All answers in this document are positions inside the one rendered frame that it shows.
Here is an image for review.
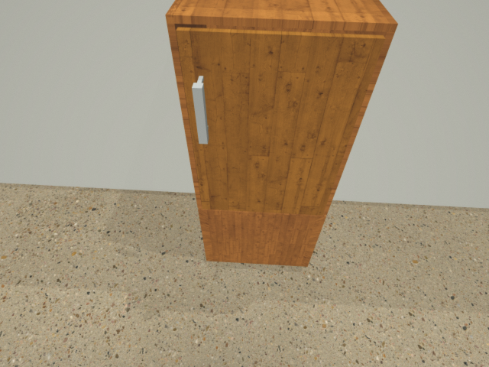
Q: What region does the handle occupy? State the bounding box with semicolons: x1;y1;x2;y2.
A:
192;76;209;144

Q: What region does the cupboard door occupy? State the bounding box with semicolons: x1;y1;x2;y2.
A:
176;27;385;216

